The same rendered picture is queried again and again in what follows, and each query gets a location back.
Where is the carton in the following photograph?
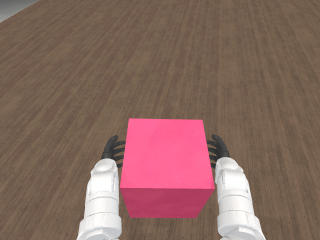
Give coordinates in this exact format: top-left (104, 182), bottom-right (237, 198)
top-left (119, 118), bottom-right (215, 218)

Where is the robot left forearm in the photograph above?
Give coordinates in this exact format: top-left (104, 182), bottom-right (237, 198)
top-left (76, 158), bottom-right (122, 240)

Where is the left robot hand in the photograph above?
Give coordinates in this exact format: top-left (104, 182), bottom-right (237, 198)
top-left (101, 135), bottom-right (126, 168)

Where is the robot right forearm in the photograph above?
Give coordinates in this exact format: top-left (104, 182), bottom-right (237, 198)
top-left (215, 157), bottom-right (266, 240)

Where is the right robot hand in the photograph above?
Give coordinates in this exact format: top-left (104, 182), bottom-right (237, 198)
top-left (206, 134), bottom-right (230, 169)

